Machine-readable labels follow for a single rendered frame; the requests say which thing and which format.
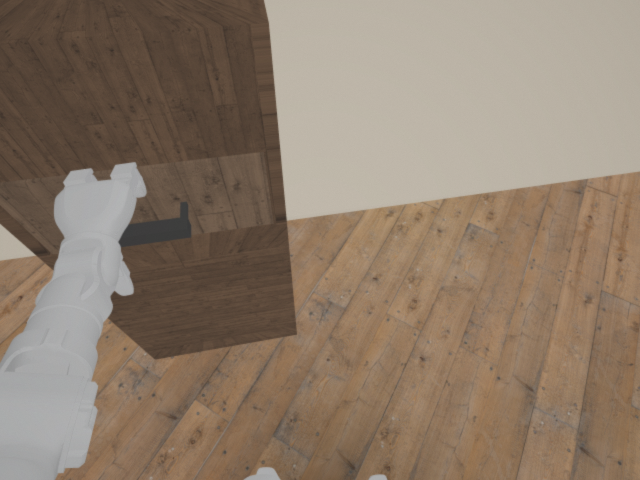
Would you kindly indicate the robot left hand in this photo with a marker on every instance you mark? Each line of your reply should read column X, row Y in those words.
column 88, row 205

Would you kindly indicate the robot left upper arm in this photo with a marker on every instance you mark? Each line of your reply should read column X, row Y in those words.
column 46, row 424

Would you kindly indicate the drawer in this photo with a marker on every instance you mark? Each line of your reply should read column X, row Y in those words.
column 222, row 193

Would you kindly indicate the handle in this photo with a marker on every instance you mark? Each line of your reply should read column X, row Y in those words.
column 158, row 231

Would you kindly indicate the cabinet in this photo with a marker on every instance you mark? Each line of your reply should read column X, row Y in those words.
column 97, row 83

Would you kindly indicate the robot left forearm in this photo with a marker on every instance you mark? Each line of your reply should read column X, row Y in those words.
column 62, row 331

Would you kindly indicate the left robot shin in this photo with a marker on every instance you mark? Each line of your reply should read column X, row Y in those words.
column 267, row 470

